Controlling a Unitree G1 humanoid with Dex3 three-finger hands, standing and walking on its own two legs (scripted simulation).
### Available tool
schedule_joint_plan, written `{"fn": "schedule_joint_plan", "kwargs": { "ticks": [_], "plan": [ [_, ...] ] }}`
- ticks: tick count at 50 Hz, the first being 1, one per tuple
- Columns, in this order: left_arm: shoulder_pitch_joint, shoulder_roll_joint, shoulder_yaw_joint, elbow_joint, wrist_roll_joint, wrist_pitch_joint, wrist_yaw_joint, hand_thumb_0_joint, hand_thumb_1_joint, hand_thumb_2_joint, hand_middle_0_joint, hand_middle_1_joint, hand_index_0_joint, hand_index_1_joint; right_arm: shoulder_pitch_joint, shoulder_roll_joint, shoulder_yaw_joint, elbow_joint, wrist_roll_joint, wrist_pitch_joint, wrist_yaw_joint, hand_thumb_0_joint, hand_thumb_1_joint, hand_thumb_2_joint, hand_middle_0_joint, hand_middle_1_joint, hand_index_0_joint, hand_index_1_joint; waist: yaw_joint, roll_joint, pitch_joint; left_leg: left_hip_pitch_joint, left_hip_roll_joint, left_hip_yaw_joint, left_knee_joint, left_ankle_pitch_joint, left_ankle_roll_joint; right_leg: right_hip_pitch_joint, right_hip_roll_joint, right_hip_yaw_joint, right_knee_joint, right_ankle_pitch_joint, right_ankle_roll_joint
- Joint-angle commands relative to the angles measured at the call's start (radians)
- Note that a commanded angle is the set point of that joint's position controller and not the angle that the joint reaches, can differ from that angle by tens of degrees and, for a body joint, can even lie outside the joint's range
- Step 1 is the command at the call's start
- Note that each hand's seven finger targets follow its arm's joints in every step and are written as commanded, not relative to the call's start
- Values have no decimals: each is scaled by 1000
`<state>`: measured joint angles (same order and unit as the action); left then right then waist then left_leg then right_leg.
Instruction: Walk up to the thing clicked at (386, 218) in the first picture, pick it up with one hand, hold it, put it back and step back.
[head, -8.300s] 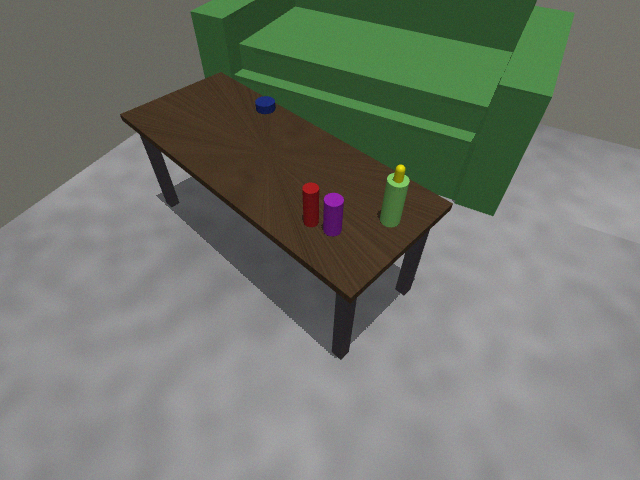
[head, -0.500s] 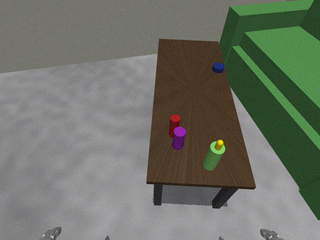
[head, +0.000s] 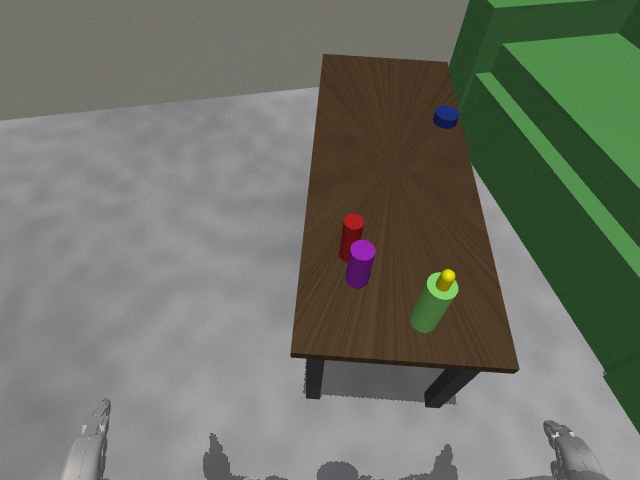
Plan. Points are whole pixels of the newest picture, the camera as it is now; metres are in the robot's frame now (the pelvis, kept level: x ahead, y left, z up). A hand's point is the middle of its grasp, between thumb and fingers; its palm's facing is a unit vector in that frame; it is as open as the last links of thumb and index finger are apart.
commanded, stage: go down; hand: right
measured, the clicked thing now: (435, 298) +0.45 -0.22 -0.20
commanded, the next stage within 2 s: none
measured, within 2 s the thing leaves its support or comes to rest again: neither
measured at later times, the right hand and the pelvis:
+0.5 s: hand (537, 459) +0.17 -0.27 -0.10, palm faces +0.09 +0.94 -0.34, open 17.2 cm; pelvis +0.02 +0.00 -0.02, yaw -1 degrees
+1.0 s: hand (554, 473) +0.15 -0.28 -0.09, palm faces +0.12 +0.94 -0.33, open 17.2 cm; pelvis +0.01 -0.01 -0.03, yaw -1 degrees
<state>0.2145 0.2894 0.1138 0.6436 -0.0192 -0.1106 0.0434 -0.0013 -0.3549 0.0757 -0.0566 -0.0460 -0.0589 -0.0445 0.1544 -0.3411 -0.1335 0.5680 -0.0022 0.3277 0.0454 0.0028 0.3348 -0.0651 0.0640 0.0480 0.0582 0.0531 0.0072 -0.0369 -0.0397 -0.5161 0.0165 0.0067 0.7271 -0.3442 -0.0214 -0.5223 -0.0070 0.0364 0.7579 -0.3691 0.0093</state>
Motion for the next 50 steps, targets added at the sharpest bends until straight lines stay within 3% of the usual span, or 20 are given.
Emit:
{"fn": "schedule_joint_plan", "kwargs": {
  "ticks": [1, 4, 6, 8, 9, 12, 15, 16, 17, 22, 26, 28, 33, 38, 42, 43, 46, 47, 48, 50],
  "plan": [
    [-7, 179, 59, -200, 6, -59, 44, 0, -528, 46, -50, -49, -46, -52, -9, -239, -105, -211, -3, -13, -22, 0, 444, -15, 68, 41, 64, 41, -9, 26, -269, 101, -21, 38, -63, 163, 20, 108, 14, -15, -74, 210, -14],
    [35, 180, 71, -200, 4, -49, 56, 0, -528, 39, -48, -47, -48, -47, 4, -248, -111, -234, -1, 20, -18, 0, 466, -7, 68, 40, 64, 40, 0, -1, -218, 68, -21, 44, -45, 172, 21, 68, 13, -17, -60, 224, -11],
    [56, 143, 44, -186, 2, -39, 56, 0, -522, 30, -44, -43, -48, -38, 23, -237, -105, -267, 2, 39, -7, 0, 461, -13, 68, 42, 64, 42, -12, -28, -183, 48, -18, 45, -34, 170, 23, 39, 15, -19, -50, 232, -7],
    [38, 151, 47, -232, -2, -41, 54, 0, -526, 27, -43, -42, -49, -36, 29, -219, -92, -297, 4, 59, 5, 0, 506, -20, 57, 47, 58, 47, -2, -21, -166, 26, -23, 48, -24, 156, 22, 27, 9, -16, -46, 222, -7],
    [28, 172, 57, -268, -2, -43, 52, 0, -525, 26, -43, -43, -50, -35, 34, -225, -95, -307, 4, 69, 11, 0, 506, -26, 54, 48, 56, 49, 1, -27, -174, 24, -24, 51, -16, 162, 24, 25, 7, -14, -43, 240, -3],
    [65, 151, 43, -286, -5, -40, 47, 0, -527, 26, -44, -43, -52, -35, 42, -237, -104, -374, 8, 88, 28, 0, 499, -39, 50, 52, 54, 52, 1, -27, -175, 23, -22, 51, -7, 184, 21, 24, 8, -14, -21, 263, -3],
    [60, 159, 51, -358, -7, -40, 43, 0, -532, 31, -45, -43, -51, -37, 68, -232, -113, -423, 10, 101, 31, 0, 486, -52, 48, 55, 53, 55, 0, -13, -226, 35, -22, 48, 19, 242, 17, 49, 5, -10, 9, 353, 0],
    [102, 146, 48, -313, -6, -32, 45, 0, -530, 28, -44, -42, -51, -35, 88, -252, -130, -407, 7, 107, 32, 0, 483, -49, 48, 54, 53, 54, 0, -11, -212, 26, -19, 45, 17, 228, 16, 35, 9, -13, 17, 320, -4],
    [83, 172, 68, -385, -7, -36, 49, 0, -529, 28, -43, -42, -51, -34, 81, -240, -124, -437, 6, 107, 33, 0, 497, -47, 47, 54, 51, 55, 11, 14, -245, 24, -23, 46, 28, 240, 15, 46, 6, -9, 21, 341, -4],
    [109, 155, 61, -420, -7, -33, 59, 0, -540, 41, -47, -45, -48, -44, 115, -246, -147, -483, 11, 118, 24, 0, 466, -39, 55, 49, 56, 49, -5, 7, -230, 14, -17, 44, 30, 183, 17, -3, 13, -12, 27, 246, -10],
    [130, 140, 51, -445, -7, -33, 68, 0, -539, 41, -46, -45, -48, -44, 148, -247, -158, -514, 13, 124, 27, 0, 467, -38, 57, 48, 57, 48, -1, 5, -263, 12, -12, 38, 45, 224, 15, 4, 16, -12, 56, 292, -10],
    [121, 127, 32, -435, -7, -31, 73, 0, -535, 38, -46, -45, -49, -42, 143, -247, -157, -531, 15, 128, 28, 0, 465, -35, 59, 47, 58, 47, -13, -9, -224, -7, -14, 44, 47, 181, 17, -28, 14, -9, 47, 261, -6],
    [152, 131, 40, -461, -6, -35, 79, 0, -528, 31, -44, -45, -52, -37, 170, -240, -159, -554, 16, 140, 32, 0, 483, -36, 57, 49, 58, 49, -7, -28, -220, -24, -21, 52, 58, 145, 22, -24, 7, 2, 37, 261, -1],
    [160, 127, 39, -485, -7, -36, 81, 0, -527, 31, -45, -46, -54, -37, 173, -247, -170, -576, 21, 146, 42, 0, 494, -51, 47, 54, 52, 54, -7, -14, -182, -38, -20, 53, 46, 92, 21, -62, 13, -4, 32, 158, -6],
    [180, 119, 32, -500, -8, -38, 81, 0, -527, 30, -47, -47, -55, -38, 177, -248, -177, -600, 25, 148, 48, 0, 473, -54, 49, 54, 53, 54, -6, -29, -184, -53, -20, 52, 51, 69, 25, -62, 12, -1, 31, 133, -7],
    [185, 123, 37, -515, -9, -41, 82, 0, -525, 26, -45, -47, -55, -36, 169, -242, -171, -603, 24, 148, 50, 0, 495, -47, 49, 54, 53, 54, 7, -24, -190, -63, -22, 51, 52, 61, 24, -55, 11, -1, 29, 122, -8],
    [160, 137, 38, -566, -7, -51, 88, 0, -533, 35, -48, -49, -54, -43, 152, -244, -178, -645, 32, 137, 53, 0, 515, -53, 44, 56, 51, 56, 2, -21, -222, -55, -25, 58, 65, 75, 24, -47, 6, 10, 31, 160, -3],
    [166, 125, 28, -537, -7, -52, 89, 0, -534, 35, -49, -49, -54, -44, 167, -258, -186, -632, 28, 139, 52, 0, 515, -51, 44, 56, 51, 56, -11, -32, -196, -57, -22, 57, 62, 59, 24, -64, 8, 7, 32, 135, -3],
    [186, 114, 20, -527, -8, -52, 90, 0, -533, 35, -49, -50, -55, -45, 175, -257, -193, -616, 28, 138, 52, 0, 517, -52, 42, 56, 49, 57, -1, -22, -177, -65, -20, 54, 56, 45, 23, -71, 10, 2, 33, 110, -5],
    [175, 109, 13, -544, -6, -56, 94, 0, -534, 37, -50, -51, -55, -46, 179, -260, -199, -629, 30, 130, 52, 0, 507, -49, 46, 54, 52, 54, -10, -31, -197, -57, -21, 54, 59, 40, 24, -78, 12, 5, 31, 103, -6]
  ]
}}
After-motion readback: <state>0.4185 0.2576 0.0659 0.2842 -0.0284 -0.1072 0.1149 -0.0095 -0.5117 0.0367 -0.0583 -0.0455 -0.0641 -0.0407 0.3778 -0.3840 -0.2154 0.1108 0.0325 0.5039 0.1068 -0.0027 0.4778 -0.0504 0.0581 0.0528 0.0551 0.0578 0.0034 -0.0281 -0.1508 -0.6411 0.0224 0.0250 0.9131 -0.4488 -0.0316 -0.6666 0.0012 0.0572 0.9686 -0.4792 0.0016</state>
